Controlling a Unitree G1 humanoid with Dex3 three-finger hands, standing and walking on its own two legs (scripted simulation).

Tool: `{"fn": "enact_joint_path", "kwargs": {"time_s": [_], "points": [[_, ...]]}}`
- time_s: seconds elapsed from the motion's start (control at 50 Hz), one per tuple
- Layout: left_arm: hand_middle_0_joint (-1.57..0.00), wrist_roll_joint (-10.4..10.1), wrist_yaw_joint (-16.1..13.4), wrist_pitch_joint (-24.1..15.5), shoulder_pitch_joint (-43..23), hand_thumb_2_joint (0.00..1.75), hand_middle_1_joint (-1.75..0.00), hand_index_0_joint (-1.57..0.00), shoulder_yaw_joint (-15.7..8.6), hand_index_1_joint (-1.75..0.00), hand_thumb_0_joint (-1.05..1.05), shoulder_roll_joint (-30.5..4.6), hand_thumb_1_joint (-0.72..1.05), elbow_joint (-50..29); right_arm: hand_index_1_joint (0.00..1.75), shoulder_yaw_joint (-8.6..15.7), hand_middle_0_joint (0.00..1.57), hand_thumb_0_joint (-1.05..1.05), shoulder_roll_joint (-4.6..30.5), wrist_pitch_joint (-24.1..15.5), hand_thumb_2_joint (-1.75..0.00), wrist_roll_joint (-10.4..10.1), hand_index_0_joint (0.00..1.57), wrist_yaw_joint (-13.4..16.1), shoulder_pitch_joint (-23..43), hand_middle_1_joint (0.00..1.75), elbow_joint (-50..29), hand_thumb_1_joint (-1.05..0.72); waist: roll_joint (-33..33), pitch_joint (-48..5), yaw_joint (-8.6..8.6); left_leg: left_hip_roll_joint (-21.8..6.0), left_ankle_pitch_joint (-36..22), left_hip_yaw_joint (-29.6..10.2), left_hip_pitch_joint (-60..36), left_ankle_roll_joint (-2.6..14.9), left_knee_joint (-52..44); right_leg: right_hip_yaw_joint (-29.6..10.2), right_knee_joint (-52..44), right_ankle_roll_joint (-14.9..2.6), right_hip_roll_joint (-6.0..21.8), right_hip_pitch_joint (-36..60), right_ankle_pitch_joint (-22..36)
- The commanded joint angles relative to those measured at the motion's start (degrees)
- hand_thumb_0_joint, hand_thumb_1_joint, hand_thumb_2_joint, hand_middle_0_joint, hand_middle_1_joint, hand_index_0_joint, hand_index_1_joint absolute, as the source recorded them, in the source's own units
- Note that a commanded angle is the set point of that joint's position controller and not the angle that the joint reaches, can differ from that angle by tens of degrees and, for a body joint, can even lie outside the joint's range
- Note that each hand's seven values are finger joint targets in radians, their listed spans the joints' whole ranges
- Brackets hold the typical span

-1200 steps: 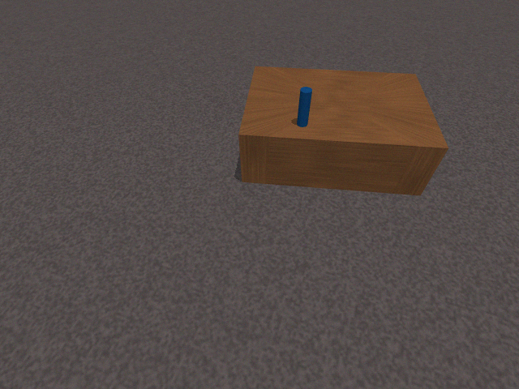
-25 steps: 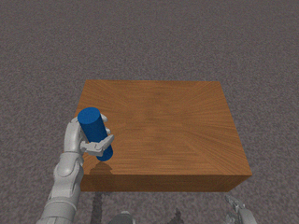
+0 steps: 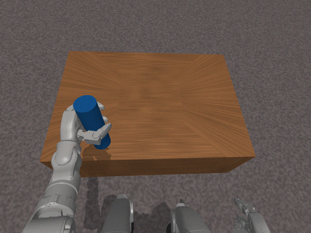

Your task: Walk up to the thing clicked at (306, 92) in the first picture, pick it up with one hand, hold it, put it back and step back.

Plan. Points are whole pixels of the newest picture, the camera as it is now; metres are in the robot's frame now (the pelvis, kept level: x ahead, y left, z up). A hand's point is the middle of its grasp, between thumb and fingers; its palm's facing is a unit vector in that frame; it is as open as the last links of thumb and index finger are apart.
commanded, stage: crouch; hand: left
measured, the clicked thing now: (94, 125) +0.38 +0.17 -0.01
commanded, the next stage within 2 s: lower in 0.88 s
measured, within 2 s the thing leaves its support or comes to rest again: rests again in 1.62 s
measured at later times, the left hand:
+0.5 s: hand (104, 119) +0.46 +0.17 -0.11, palm faces +0.06 -1.00 +0.01, open 7.9 cm
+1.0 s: hand (107, 120) +0.49 +0.17 -0.17, palm faces +0.07 -1.00 -0.01, open 7.9 cm
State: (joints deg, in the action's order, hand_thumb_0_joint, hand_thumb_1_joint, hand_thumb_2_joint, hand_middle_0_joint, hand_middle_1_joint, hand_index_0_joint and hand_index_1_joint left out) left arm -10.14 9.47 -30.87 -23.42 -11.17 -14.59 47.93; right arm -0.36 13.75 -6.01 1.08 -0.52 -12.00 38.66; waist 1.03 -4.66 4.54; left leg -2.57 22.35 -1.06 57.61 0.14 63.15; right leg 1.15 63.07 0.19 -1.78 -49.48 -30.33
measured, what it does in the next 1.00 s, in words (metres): lowers itself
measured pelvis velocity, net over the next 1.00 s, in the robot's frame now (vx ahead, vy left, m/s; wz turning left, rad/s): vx -0.03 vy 0.00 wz -0.10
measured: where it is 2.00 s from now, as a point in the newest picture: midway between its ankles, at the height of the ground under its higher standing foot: outside the picture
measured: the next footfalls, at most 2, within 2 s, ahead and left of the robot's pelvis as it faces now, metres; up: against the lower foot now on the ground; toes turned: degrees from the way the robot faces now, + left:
none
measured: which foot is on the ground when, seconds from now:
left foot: down 0.00-1.00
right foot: down 0.00-1.00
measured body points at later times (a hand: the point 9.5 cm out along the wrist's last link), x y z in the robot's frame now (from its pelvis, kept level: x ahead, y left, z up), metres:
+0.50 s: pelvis -0.02 +0.00 -0.11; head +0.15 +0.03 +0.30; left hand +0.45 +0.22 -0.11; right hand +0.05 -0.26 -0.24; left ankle +0.07 +0.12 -0.65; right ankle +0.00 -0.13 -0.65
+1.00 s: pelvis -0.03 +0.00 -0.17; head +0.16 +0.03 +0.24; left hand +0.48 +0.23 -0.16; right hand +0.02 -0.26 -0.29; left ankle +0.07 +0.12 -0.65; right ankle +0.00 -0.13 -0.65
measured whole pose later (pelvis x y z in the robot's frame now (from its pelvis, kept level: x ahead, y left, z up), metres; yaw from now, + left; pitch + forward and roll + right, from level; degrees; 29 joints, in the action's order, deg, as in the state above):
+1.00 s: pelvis -0.03 +0.00 -0.17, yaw -6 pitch +34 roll -7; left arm -4.6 7.5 -31.0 -47.8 -22.6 -26.8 62.5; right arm -3.4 13.0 0.4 3.8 -2.6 -10.9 39.9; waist -1.0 -10.1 8.8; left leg -5.2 30.9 -5.1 104.1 -0.2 100.5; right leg 4.0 100.4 -0.3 -5.0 -94.5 -40.2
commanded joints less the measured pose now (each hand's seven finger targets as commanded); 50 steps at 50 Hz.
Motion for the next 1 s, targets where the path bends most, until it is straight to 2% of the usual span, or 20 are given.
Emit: {"fn": "enact_joint_path", "kwargs": {"time_s": [0.0,0.02,0.04,0.08,0.1,0.12,0.18,0.28,0.34,0.36,0.4,0.46,0.58,0.6,0.62,0.76,0.8,0.86,0.94,0.98], "points": [[-1.40,-0.83,0.89,-10.27,-26.18,1.31,-1.49,-1.40,-5.58,-1.49,0.00,-12.35,0.36,-9.46,0.30,3.47,0.20,0.00,9.57,-0.82,-0.90,1.02,0.20,-0.47,-4.52,0.30,-3.62,-0.89,-10.17,-30.09,-0.05,0.45,-5.87,-3.38,-19.96,0.78,2.87,1.33,1.45,-2.26,-0.58,-14.51,7.69],[-1.38,-0.90,1.21,-11.36,-30.41,1.32,-1.47,-1.38,-4.52,-1.47,0.00,-11.88,0.35,-12.98,0.30,2.90,0.20,0.00,9.06,-0.66,-0.90,1.27,0.20,-0.65,-4.53,0.30,-4.26,-0.88,-12.06,-33.65,-0.19,0.22,-8.77,-3.76,-20.76,0.51,4.11,1.78,3.23,-2.49,-0.80,-15.59,9.43],[-1.37,-0.63,1.00,-11.01,-27.90,1.32,-1.46,-1.37,-5.55,-1.47,0.00,-12.36,0.37,-8.81,0.30,2.96,0.20,0.00,9.57,-0.17,-0.90,1.32,0.20,-0.84,-5.55,0.30,-3.51,-0.89,-11.26,-35.09,-0.20,0.27,-10.65,-3.85,-19.72,0.78,5.62,1.82,4.08,-2.47,-0.86,-16.70,10.41],[-1.36,-0.87,1.50,-11.81,-31.46,1.31,-1.45,-1.36,-5.75,-1.46,0.00,-13.24,0.32,-11.91,0.30,2.89,0.20,0.00,10.02,0.26,-0.90,1.41,0.20,-1.18,-4.63,0.30,-4.57,-0.89,-13.61,-38.10,-1.21,-0.09,-13.04,-4.13,-19.40,0.45,7.50,2.03,6.76,-2.72,-1.28,-19.10,11.07],[-1.39,-0.61,1.60,-11.18,-30.76,1.31,-1.47,-1.39,-4.86,-1.48,0.00,-12.15,0.33,-9.10,0.30,2.99,0.20,0.00,10.20,0.77,-0.90,1.58,0.20,-1.28,-5.71,0.30,-3.62,-0.90,-12.63,-38.70,0.02,-0.04,-14.07,-4.35,-18.43,0.71,8.87,2.13,7.30,-2.61,-1.37,-19.61,12.11],[-1.38,-0.75,1.73,-11.51,-33.15,1.33,-1.46,-1.37,-5.88,-1.48,0.00,-13.35,0.34,-11.28,0.30,3.09,0.20,0.00,10.41,0.89,-0.90,1.58,0.20,-1.36,-5.48,0.30,-4.26,-0.89,-12.00,-41.22,-0.34,-0.24,-16.12,-4.07,-17.20,1.00,10.81,1.91,7.89,-2.37,-1.52,-19.41,14.29],[-1.38,-0.44,1.29,-10.27,-36.00,1.33,-1.46,-1.37,-7.21,-1.48,0.00,-15.10,0.33,-9.04,0.30,3.31,0.20,0.00,10.45,1.72,-0.90,1.60,0.20,-1.40,-6.81,0.30,-2.86,-0.90,-9.53,-42.95,1.08,-0.28,-15.44,-3.78,-13.01,1.80,13.97,1.22,8.77,-1.84,-1.71,-18.17,16.88],[-1.34,0.35,-0.51,-9.02,-38.21,1.32,-1.44,-1.34,-9.35,-1.45,0.00,-15.79,0.32,-5.83,0.30,3.42,0.20,0.00,10.53,3.10,-0.90,1.67,0.20,-1.99,-7.26,0.30,-1.53,-0.89,-7.47,-40.95,1.63,-0.50,-10.98,-4.17,-6.61,2.04,16.86,1.26,11.22,-1.74,-1.94,-21.83,13.63],[-1.35,1.73,-1.42,-9.03,-39.28,1.32,-1.45,-1.35,-11.15,-1.45,0.00,-18.06,0.35,-3.65,0.30,3.05,0.20,0.00,9.97,3.61,-0.90,1.92,0.20,-2.03,-7.10,0.30,-1.16,-0.89,-6.68,-39.34,2.29,-0.54,-6.32,-4.08,-1.36,2.16,18.31,0.82,12.24,-1.74,-1.91,-22.74,10.33],[-1.33,2.13,-1.59,-9.09,-38.63,1.32,-1.43,-1.34,-12.64,-1.44,0.00,-19.94,0.35,-2.73,0.30,2.72,0.20,0.00,9.78,3.86,-0.90,1.96,0.20,-2.12,-6.53,0.30,-1.31,-0.89,-6.78,-38.03,1.44,-0.57,-5.07,-3.90,0.24,2.08,18.50,0.55,12.53,-1.82,-1.96,-23.19,9.07],[-1.34,2.64,-1.67,-9.02,-39.63,1.31,-1.44,-1.35,-12.16,-1.44,0.00,-19.21,0.35,-1.50,0.30,2.55,0.20,0.00,9.61,4.17,-0.90,2.13,0.20,-2.18,-6.45,0.30,-1.49,-0.89,-6.88,-37.86,2.46,-0.67,-3.21,-4.02,2.14,2.08,19.50,0.40,13.36,-1.92,-2.01,-24.86,7.45],[-1.34,3.21,-2.01,-9.12,-42.15,1.31,-1.43,-1.35,-13.17,-1.43,0.00,-21.40,0.34,-2.34,0.30,2.31,0.20,0.00,9.60,4.57,-0.90,2.41,0.20,-2.35,-6.29,0.30,-1.78,-0.90,-9.06,-39.24,2.09,-0.73,-2.60,-3.79,3.64,1.96,20.97,0.12,14.70,-2.10,-2.19,-26.39,6.59],[-1.35,4.21,-1.39,-8.72,-47.37,1.31,-1.44,-1.35,-10.15,-1.44,0.00,-20.51,0.34,-4.60,0.30,2.27,0.20,0.00,10.22,4.82,-0.91,2.94,0.20,-2.57,-6.61,0.30,-1.29,-0.90,-16.08,-43.59,2.91,-1.84,-5.92,-6.05,-2.48,0.94,22.39,2.58,20.08,-3.07,-2.62,-35.13,6.99],[-1.35,4.29,-1.31,-8.61,-48.91,1.30,-1.44,-1.36,-9.63,-1.44,0.00,-20.36,0.32,-4.83,0.30,2.38,0.20,0.00,10.48,4.82,-0.91,2.93,0.20,-2.52,-6.85,0.30,-1.30,-0.91,-16.19,-43.80,4.00,-1.99,-5.86,-6.46,-2.51,0.87,22.59,2.94,20.54,-3.09,-2.64,-36.20,6.80],[-1.36,4.05,-1.30,-8.38,-48.83,1.31,-1.43,-1.36,-10.42,-1.44,0.00,-21.59,0.35,-5.00,0.30,2.26,0.20,0.00,10.64,4.85,-0.91,2.88,0.20,-2.46,-7.16,0.30,-1.12,-0.90,-16.86,-44.02,2.92,-1.95,-6.39,-6.43,-2.58,0.75,22.65,2.81,20.82,-3.14,-2.66,-35.95,6.93],[-1.33,3.59,-2.06,-6.45,-50.38,1.31,-1.42,-1.33,-10.79,-1.43,0.00,-22.25,0.31,-2.20,0.30,1.95,0.20,0.00,10.95,5.40,-0.91,2.70,0.20,-1.81,-6.95,0.30,-0.89,-0.90,-15.01,-43.19,3.77,-1.94,-0.73,-6.03,2.47,1.17,24.60,2.68,20.98,-2.93,-2.90,-37.02,3.99],[-1.32,4.11,-2.45,-6.26,-50.24,1.31,-1.41,-1.32,-12.13,-1.43,0.00,-24.59,0.29,-2.45,0.30,1.68,0.20,0.00,10.85,5.60,-0.91,2.77,0.20,-1.78,-6.93,0.30,-0.82,-0.90,-15.00,-43.44,2.98,-1.86,-0.74,-5.67,4.17,1.24,25.53,2.57,21.81,-2.96,-2.98,-36.99,3.93],[-1.32,4.16,-2.40,-5.96,-49.47,1.30,-1.42,-1.33,-12.81,-1.42,0.00,-24.85,0.29,-0.03,0.30,1.33,0.20,0.00,10.81,5.73,-0.90,2.65,0.20,-1.57,-6.32,0.30,-1.17,-0.90,-12.77,-41.39,3.74,-1.81,1.09,-5.64,8.14,1.50,26.56,2.80,22.57,-2.83,-3.05,-37.37,2.92],[-1.32,4.06,-2.25,-6.13,-50.36,1.30,-1.41,-1.33,-14.37,-1.42,0.00,-27.05,0.29,-0.49,0.30,0.80,0.20,0.00,10.67,5.95,-0.90,2.63,0.20,-1.52,-6.14,0.30,-1.65,-0.90,-13.20,-40.59,3.32,-1.73,2.23,-5.38,11.22,1.53,27.58,2.64,23.86,-2.82,-3.19,-38.04,1.98],[-1.35,4.21,-1.99,-5.98,-51.05,1.26,-1.39,-1.34,-14.39,-1.41,0.00,-27.59,0.31,-0.48,0.30,0.71,0.20,0.00,10.65,6.02,-0.90,2.76,0.20,-1.53,-6.80,0.30,-1.70,-0.90,-13.09,-43.01,3.52,-1.75,-0.36,-4.89,11.31,1.79,29.09,2.23,24.31,-2.60,-3.42,-36.99,4.28]]}}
